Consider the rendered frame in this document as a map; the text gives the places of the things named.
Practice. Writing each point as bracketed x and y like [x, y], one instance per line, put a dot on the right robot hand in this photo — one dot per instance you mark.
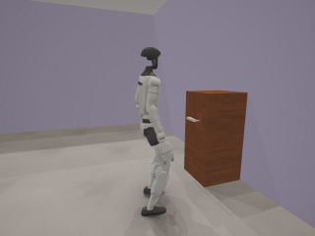
[164, 148]

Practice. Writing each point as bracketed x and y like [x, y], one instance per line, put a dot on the robot right forearm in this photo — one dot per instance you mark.
[154, 119]

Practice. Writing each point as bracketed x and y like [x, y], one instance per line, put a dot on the handle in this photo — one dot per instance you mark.
[192, 119]

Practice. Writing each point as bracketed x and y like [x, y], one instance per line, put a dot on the robot left upper arm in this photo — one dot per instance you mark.
[137, 96]

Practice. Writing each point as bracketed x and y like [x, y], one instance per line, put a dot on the robot right upper arm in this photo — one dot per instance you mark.
[153, 85]

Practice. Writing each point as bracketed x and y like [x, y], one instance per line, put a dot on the drawer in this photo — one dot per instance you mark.
[197, 116]

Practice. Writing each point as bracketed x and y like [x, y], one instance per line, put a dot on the robot left shin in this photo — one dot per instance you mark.
[155, 165]

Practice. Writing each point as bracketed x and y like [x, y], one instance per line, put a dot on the cabinet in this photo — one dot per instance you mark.
[213, 156]

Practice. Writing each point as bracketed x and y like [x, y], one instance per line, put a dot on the robot left forearm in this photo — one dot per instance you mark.
[141, 115]

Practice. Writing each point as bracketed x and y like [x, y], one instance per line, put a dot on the robot right thigh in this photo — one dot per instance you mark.
[153, 141]

